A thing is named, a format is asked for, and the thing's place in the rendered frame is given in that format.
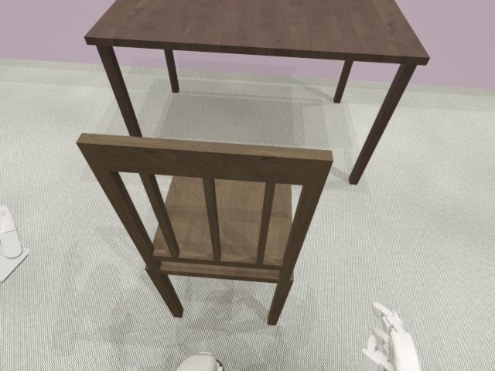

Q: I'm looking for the left robot hand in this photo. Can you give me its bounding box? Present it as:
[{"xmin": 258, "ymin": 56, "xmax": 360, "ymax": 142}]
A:
[{"xmin": 0, "ymin": 205, "xmax": 29, "ymax": 284}]

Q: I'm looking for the right robot hand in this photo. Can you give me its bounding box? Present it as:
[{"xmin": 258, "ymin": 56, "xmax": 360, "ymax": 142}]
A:
[{"xmin": 362, "ymin": 301, "xmax": 422, "ymax": 371}]

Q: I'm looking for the table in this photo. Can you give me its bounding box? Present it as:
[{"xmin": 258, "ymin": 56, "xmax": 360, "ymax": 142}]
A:
[{"xmin": 84, "ymin": 0, "xmax": 430, "ymax": 185}]

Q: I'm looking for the robot left shin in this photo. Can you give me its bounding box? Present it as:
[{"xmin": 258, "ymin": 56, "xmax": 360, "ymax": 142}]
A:
[{"xmin": 199, "ymin": 352, "xmax": 217, "ymax": 362}]

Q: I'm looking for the chair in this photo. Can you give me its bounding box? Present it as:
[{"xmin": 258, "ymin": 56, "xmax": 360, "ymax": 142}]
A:
[{"xmin": 76, "ymin": 133, "xmax": 333, "ymax": 325}]

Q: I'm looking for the robot left thigh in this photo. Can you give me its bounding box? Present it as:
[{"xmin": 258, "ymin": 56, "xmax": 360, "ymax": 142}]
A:
[{"xmin": 176, "ymin": 355, "xmax": 223, "ymax": 371}]

